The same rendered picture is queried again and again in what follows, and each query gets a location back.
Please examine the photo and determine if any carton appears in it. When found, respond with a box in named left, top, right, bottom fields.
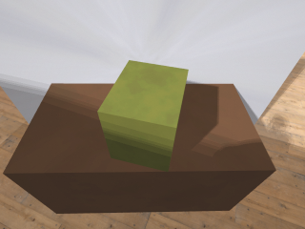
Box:
left=97, top=60, right=189, bottom=172

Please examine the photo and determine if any pedestal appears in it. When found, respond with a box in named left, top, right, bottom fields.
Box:
left=3, top=83, right=276, bottom=214

